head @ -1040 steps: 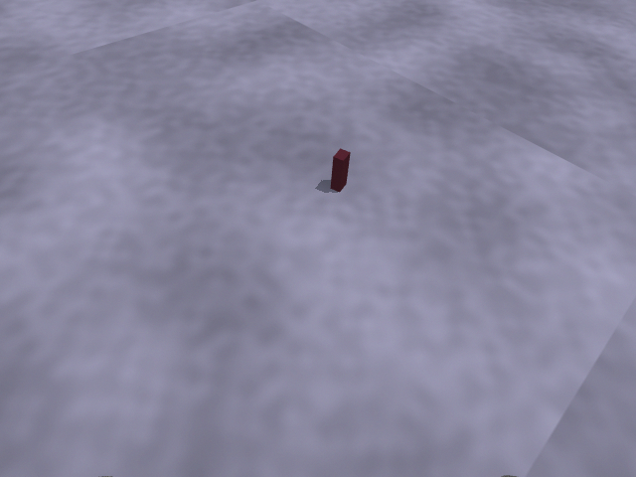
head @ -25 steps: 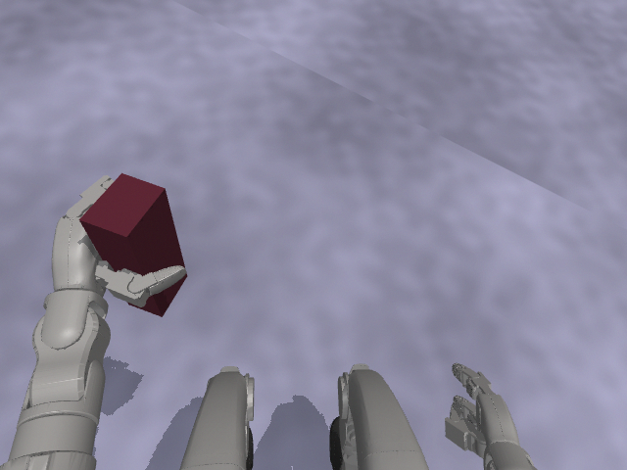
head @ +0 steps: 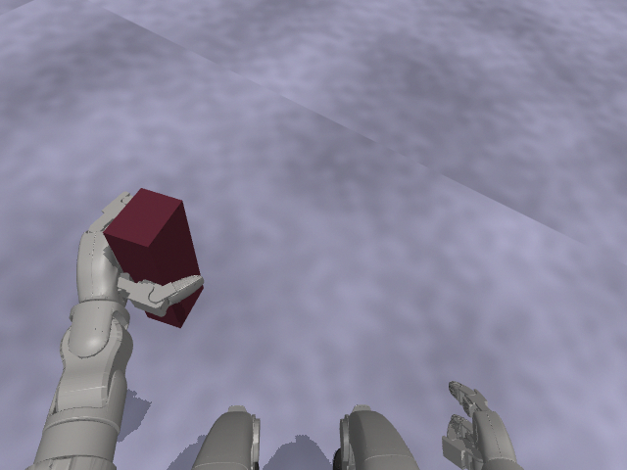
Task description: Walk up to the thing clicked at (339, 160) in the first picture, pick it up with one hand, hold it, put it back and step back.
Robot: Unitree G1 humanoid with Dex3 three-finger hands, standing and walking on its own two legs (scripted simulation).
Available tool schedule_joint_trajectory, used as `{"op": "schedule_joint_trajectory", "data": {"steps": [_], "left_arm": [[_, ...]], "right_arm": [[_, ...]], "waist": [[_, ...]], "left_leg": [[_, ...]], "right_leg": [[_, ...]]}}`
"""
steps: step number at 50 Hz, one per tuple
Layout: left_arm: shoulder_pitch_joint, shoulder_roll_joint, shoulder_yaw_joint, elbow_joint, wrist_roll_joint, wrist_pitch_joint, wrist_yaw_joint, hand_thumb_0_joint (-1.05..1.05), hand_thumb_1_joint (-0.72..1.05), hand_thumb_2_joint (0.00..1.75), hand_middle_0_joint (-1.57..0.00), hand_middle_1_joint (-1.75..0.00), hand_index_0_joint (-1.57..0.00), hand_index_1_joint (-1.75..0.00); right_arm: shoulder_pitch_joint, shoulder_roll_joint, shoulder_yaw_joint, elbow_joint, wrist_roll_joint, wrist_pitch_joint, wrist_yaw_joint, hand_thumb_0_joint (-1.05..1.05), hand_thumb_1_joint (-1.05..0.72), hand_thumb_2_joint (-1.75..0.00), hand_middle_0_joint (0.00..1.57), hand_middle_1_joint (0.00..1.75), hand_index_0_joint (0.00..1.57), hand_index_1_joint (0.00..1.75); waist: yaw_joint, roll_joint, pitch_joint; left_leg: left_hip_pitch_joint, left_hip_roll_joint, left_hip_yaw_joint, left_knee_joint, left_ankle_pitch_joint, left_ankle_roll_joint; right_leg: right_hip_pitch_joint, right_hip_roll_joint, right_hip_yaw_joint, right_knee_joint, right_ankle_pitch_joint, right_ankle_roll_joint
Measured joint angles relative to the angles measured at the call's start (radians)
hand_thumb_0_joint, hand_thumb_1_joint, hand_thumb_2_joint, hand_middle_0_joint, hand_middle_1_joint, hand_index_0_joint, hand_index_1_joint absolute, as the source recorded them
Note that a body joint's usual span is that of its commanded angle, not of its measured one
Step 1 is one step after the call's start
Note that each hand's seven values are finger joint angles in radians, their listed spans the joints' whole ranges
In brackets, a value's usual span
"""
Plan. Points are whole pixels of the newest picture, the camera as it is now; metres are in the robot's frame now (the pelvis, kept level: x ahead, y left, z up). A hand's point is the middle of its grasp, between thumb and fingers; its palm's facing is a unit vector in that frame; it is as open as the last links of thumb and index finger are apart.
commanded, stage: hold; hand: left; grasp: from the side
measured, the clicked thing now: (163, 265) +0.34 +0.17 +0.03
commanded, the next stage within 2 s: crouch in 1.18 s
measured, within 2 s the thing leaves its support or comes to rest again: neither
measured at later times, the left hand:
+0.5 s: hand (156, 240) +0.35 +0.17 +0.08, palm faces +0.08 -1.00 -0.01, open 10.9 cm
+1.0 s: hand (150, 241) +0.34 +0.17 +0.10, palm faces +0.08 -1.00 +0.01, open 10.9 cm
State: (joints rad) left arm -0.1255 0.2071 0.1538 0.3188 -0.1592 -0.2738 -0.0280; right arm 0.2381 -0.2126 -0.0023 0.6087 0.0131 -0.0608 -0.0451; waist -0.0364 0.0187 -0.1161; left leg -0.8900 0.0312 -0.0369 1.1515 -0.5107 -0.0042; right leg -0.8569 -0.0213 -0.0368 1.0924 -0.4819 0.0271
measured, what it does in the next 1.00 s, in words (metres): stands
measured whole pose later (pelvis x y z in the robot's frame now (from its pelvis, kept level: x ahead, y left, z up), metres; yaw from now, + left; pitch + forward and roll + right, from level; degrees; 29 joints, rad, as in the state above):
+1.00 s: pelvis +0.01 +0.00 +0.04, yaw +0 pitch +7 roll -1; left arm -0.11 0.20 0.16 0.40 -0.19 -0.34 -0.10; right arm 0.24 -0.22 0.00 0.65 0.01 -0.05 -0.04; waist -0.03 0.01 -0.06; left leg -0.62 0.03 -0.02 0.92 -0.43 -0.01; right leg -0.60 -0.02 -0.03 0.88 -0.41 0.02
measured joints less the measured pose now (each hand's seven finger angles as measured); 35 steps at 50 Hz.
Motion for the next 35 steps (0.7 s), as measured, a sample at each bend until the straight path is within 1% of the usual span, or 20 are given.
{"op": "schedule_joint_trajectory", "data": {"steps": [6, 14, 20, 25, 29, 35], "left_arm": [[-0.009, 0.001, 0.005, 0.022, -0.003, -0.017, -0.009, 0.00, -0.48, 0.97, -0.75, -1.13, -0.67, -1.08], [-0.001, 0.000, -0.007, 0.039, -0.006, -0.026, -0.026, 0.00, -0.48, 0.97, -0.74, -1.14, -0.66, -1.09], [-0.002, -0.010, 0.006, 0.054, -0.016, -0.040, -0.025, 0.00, -0.47, 0.97, -0.74, -1.14, -0.66, -1.09], [-0.007, -0.004, -0.001, 0.074, -0.008, -0.041, -0.042, 0.00, -0.47, 0.97, -0.74, -1.14, -0.66, -1.09], [-0.004, -0.006, 0.001, 0.072, -0.014, -0.044, -0.050, 0.00, -0.47, 0.97, -0.74, -1.14, -0.66, -1.09], [0.004, -0.011, 0.007, 0.079, -0.022, -0.054, -0.049, 0.00, -0.47, 0.98, -0.74, -1.15, -0.66, -1.10]], "right_arm": [[0.005, 0.003, 0.000, 0.006, -0.004, 0.002, 0.001, 0.01, -0.91, -0.89, 0.20, 0.30, 0.20, 0.29], [0.010, -0.002, -0.001, 0.017, -0.005, 0.007, 0.006, 0.01, -0.91, -0.90, 0.20, 0.30, 0.20, 0.29], [0.014, 0.000, -0.001, 0.025, -0.008, 0.011, 0.007, 0.01, -0.91, -0.90, 0.20, 0.30, 0.20, 0.29], [0.010, 0.000, -0.003, 0.029, -0.008, 0.016, 0.008, 0.01, -0.91, -0.90, 0.20, 0.30, 0.20, 0.29], [0.006, -0.003, -0.004, 0.029, -0.007, 0.018, 0.011, 0.01, -0.91, -0.90, 0.20, 0.30, 0.20, 0.29], [0.006, -0.004, -0.004, 0.031, -0.006, 0.020, 0.013, 0.01, -0.91, -0.90, 0.20, 0.30, 0.20, 0.29]], "waist": [[0.000, -0.007, 0.013], [0.003, -0.006, 0.029], [0.004, -0.007, 0.028], [0.004, -0.008, 0.035], [0.004, -0.007, 0.045], [0.007, -0.006, 0.045]], "left_leg": [[0.056, 0.000, 0.004, -0.051, 0.016, 0.000], [0.120, 0.000, 0.010, -0.107, 0.031, 0.000], [0.155, 0.000, 0.010, -0.135, 0.037, 0.000], [0.181, 0.000, 0.011, -0.154, 0.044, 0.000], [0.202, -0.001, 0.015, -0.170, 0.052, 0.000], [0.223, -0.002, 0.018, -0.190, 0.061, 0.000]], "right_leg": [[0.055, 0.000, 0.002, -0.050, 0.015, 0.000], [0.117, 0.001, 0.006, -0.106, 0.032, 0.001], [0.152, 0.000, 0.005, -0.132, 0.038, 0.001], [0.177, 0.000, 0.006, -0.150, 0.044, 0.000], [0.196, 0.000, 0.009, -0.165, 0.052, 0.001], [0.215, -0.001, 0.011, -0.181, 0.060, 0.000]]}}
